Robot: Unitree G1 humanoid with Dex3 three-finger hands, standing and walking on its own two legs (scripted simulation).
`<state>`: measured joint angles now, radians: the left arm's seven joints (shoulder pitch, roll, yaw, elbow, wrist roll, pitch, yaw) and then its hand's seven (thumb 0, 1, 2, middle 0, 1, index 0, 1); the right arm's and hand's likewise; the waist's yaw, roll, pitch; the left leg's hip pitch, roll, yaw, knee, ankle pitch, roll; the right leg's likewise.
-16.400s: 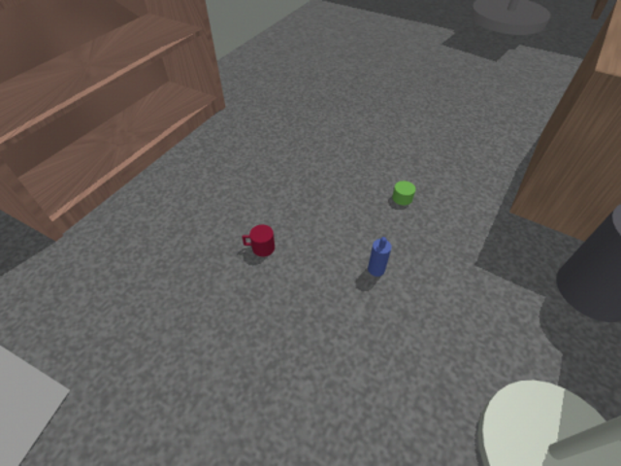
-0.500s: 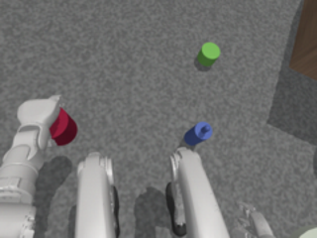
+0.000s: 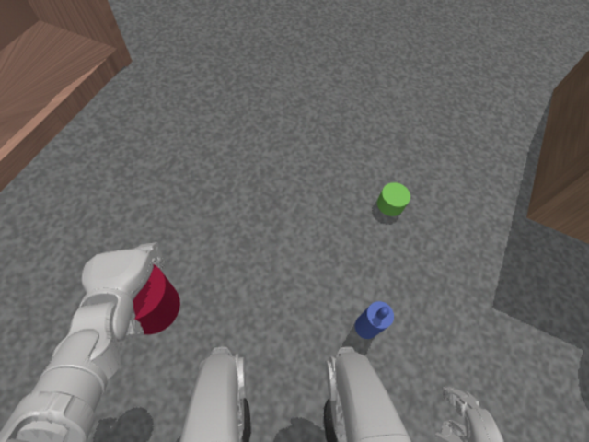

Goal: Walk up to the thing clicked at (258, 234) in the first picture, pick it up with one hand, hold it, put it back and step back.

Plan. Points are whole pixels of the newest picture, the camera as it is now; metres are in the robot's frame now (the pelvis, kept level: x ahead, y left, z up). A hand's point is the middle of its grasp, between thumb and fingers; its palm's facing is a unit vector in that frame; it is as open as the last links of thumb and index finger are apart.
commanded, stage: lift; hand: left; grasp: from above
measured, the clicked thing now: (132, 299) +0.34 +0.25 -0.14
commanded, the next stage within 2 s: hold in 0.64 s
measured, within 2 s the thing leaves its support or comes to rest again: neither
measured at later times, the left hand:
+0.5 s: hand (115, 269) +0.34 +0.22 +0.01, palm faces -0.47 -0.07 -0.88, open 11.9 cm
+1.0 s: hand (99, 240) +0.35 +0.22 +0.06, palm faces -0.47 -0.06 -0.88, open 11.9 cm
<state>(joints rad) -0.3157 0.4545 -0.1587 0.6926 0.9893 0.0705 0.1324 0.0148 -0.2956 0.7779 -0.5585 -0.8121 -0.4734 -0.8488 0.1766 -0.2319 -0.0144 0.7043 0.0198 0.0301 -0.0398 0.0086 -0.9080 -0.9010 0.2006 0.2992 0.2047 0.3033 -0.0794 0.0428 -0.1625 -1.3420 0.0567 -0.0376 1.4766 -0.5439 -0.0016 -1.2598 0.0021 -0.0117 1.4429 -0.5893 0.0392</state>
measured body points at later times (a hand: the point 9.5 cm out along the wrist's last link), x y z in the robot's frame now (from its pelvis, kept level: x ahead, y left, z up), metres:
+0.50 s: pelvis +0.04 +0.00 +0.11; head +0.11 +0.00 +0.56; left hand +0.36 +0.22 +0.06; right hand +0.11 -0.27 -0.01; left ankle +0.07 +0.12 -0.58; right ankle +0.05 -0.14 -0.58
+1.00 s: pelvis +0.06 +0.00 +0.15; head +0.10 -0.01 +0.59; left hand +0.37 +0.22 +0.11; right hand +0.16 -0.27 +0.02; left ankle +0.07 +0.12 -0.58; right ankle +0.05 -0.14 -0.58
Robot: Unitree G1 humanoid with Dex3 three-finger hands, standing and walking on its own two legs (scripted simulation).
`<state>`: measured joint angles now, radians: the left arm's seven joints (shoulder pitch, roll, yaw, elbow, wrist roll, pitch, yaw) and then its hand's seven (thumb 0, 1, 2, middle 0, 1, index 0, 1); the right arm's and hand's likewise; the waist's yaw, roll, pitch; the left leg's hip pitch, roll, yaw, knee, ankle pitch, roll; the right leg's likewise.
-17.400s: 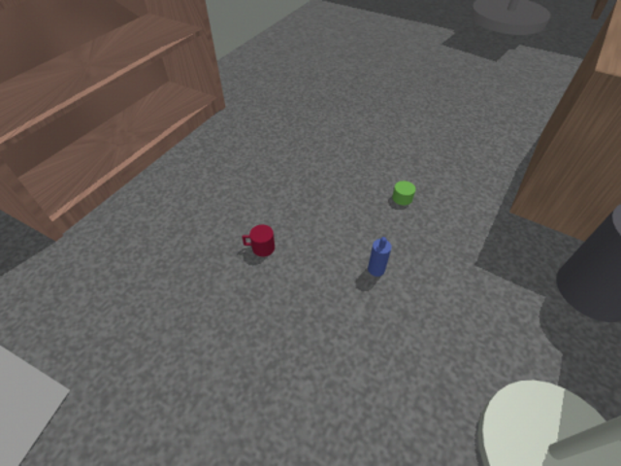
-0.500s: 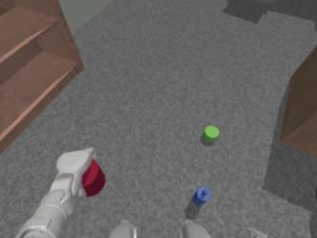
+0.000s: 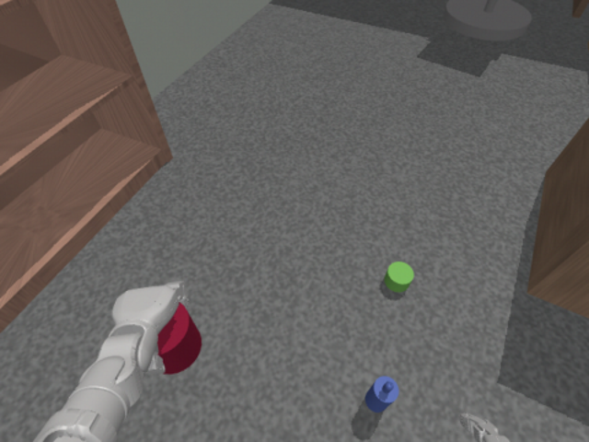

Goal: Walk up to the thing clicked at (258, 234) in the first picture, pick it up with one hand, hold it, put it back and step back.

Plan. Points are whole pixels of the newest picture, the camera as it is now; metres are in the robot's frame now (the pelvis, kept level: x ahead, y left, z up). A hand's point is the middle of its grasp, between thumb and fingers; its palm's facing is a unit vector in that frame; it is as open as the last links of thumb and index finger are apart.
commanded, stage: hold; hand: left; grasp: from above
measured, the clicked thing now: (157, 337) +0.31 +0.23 -0.12
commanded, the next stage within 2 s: crouch in 1.64 s
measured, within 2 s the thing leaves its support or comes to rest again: neither
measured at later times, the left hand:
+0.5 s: hand (149, 340) +0.28 +0.22 -0.06, palm faces -0.48 -0.05 -0.88, open 11.9 cm
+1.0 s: hand (141, 348) +0.26 +0.22 -0.04, palm faces -0.47 -0.05 -0.88, open 11.9 cm
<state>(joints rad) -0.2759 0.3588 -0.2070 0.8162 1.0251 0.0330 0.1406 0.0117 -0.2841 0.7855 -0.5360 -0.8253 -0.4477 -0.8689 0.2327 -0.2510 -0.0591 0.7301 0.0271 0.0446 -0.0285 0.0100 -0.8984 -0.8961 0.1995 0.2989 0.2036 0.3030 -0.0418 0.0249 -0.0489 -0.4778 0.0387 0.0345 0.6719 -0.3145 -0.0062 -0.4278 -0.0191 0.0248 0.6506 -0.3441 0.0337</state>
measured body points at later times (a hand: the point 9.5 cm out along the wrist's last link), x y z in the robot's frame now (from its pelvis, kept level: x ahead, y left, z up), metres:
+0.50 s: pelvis -0.01 +0.00 +0.01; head +0.01 -0.01 +0.46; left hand +0.30 +0.22 -0.01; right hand +0.11 -0.27 -0.11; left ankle +0.01 +0.12 -0.72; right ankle -0.01 -0.14 -0.72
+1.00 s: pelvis -0.02 +0.00 +0.01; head -0.01 -0.02 +0.46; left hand +0.28 +0.22 +0.01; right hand +0.12 -0.26 -0.10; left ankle +0.01 +0.12 -0.72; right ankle -0.01 -0.14 -0.72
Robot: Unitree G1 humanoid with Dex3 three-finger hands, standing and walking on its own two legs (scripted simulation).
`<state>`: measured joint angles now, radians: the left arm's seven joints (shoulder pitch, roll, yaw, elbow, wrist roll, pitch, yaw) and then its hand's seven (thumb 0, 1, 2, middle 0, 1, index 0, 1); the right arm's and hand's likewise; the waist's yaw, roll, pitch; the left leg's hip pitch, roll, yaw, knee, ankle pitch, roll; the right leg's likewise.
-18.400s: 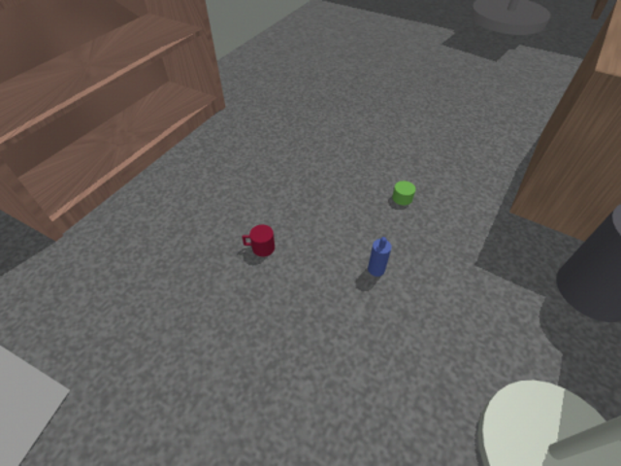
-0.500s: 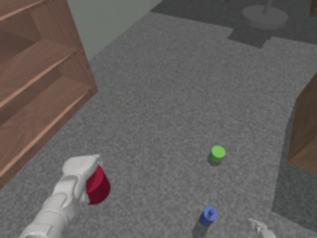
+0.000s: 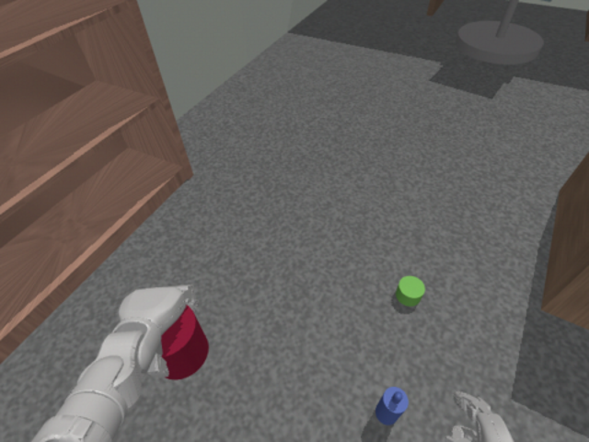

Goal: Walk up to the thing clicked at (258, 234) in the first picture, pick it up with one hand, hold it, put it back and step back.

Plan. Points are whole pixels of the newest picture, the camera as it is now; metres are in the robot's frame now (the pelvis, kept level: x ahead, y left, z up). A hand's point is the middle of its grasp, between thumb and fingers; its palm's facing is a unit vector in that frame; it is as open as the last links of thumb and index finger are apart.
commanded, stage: hold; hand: left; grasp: from above
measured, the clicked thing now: (163, 340) +0.29 +0.23 -0.10
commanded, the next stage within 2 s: crouch in 0.64 s
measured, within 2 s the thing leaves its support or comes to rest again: neither
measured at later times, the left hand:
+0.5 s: hand (159, 338) +0.28 +0.22 -0.05, palm faces -0.48 -0.05 -0.88, open 11.9 cm
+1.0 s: hand (165, 343) +0.28 +0.22 -0.07, palm faces -0.48 -0.04 -0.88, open 11.9 cm
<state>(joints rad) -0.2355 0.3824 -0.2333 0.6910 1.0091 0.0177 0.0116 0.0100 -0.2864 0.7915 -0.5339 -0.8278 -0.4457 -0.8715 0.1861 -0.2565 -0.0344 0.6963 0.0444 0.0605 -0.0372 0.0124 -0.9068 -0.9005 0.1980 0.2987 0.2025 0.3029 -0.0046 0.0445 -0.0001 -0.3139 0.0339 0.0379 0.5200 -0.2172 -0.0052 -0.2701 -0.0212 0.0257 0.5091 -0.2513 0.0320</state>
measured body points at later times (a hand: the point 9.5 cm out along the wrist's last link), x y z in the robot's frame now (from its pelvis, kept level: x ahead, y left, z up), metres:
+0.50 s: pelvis +0.00 +0.00 +0.00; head +0.01 -0.02 +0.45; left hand +0.30 +0.22 +0.00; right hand +0.15 -0.25 -0.11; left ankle +0.03 +0.12 -0.74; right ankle +0.01 -0.14 -0.74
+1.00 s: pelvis +0.00 +0.00 +0.00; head +0.03 -0.01 +0.45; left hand +0.30 +0.22 -0.02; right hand +0.14 -0.26 -0.12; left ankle +0.04 +0.12 -0.74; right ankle +0.01 -0.14 -0.74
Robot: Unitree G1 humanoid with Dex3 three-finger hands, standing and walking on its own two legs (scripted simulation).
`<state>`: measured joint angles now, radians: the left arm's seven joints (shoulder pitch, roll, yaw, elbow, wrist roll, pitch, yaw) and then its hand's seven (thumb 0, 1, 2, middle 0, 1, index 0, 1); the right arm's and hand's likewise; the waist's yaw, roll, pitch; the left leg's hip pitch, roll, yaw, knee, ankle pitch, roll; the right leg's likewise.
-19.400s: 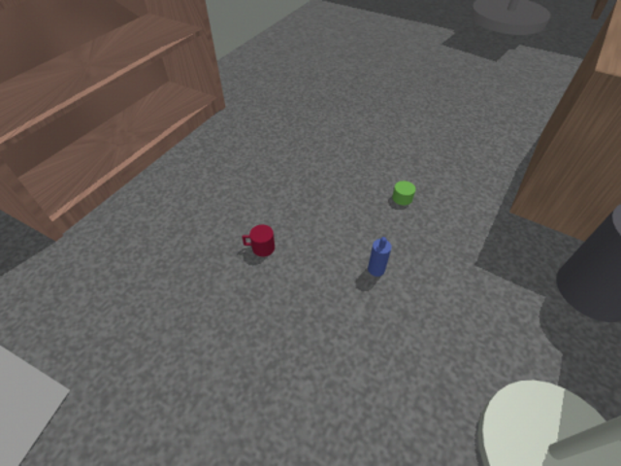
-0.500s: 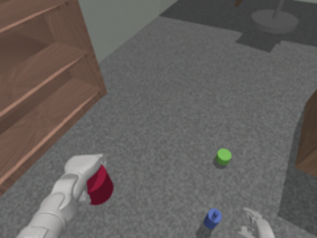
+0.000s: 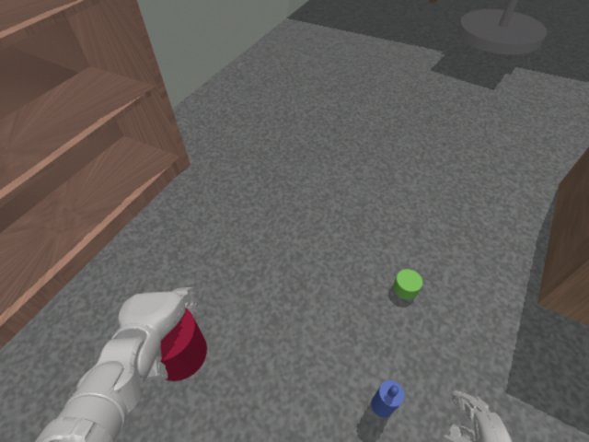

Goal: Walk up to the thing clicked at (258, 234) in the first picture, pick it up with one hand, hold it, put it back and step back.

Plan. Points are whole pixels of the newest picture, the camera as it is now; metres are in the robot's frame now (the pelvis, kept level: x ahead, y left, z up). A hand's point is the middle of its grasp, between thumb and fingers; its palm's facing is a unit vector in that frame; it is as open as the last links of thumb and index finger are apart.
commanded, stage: crouch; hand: left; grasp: from above
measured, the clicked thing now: (162, 342) +0.29 +0.23 -0.11
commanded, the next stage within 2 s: lower in 1.68 s
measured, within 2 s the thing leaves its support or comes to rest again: neither
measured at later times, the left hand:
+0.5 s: hand (198, 352) +0.34 +0.23 -0.30, palm faces -0.42 +0.03 -0.91, open 11.8 cm
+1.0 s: hand (218, 370) +0.36 +0.22 -0.49, palm faces -0.44 +0.00 -0.90, open 11.8 cm
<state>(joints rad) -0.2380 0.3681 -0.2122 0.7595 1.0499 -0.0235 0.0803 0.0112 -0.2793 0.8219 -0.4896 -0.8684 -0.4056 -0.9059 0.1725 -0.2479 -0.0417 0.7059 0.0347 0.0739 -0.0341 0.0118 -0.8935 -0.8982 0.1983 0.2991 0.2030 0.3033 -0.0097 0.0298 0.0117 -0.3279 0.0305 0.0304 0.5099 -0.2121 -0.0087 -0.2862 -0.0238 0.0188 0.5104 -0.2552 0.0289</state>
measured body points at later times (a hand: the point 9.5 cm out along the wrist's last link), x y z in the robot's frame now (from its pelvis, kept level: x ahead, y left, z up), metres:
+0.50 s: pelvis -0.04 +0.01 -0.16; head +0.11 +0.02 +0.26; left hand +0.36 +0.22 -0.25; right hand +0.00 -0.28 -0.28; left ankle +0.03 +0.13 -0.74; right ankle +0.01 -0.14 -0.74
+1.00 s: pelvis -0.06 +0.00 -0.31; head +0.17 +0.03 +0.08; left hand +0.38 +0.22 -0.44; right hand +0.02 -0.28 -0.44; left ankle +0.03 +0.13 -0.74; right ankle +0.01 -0.14 -0.74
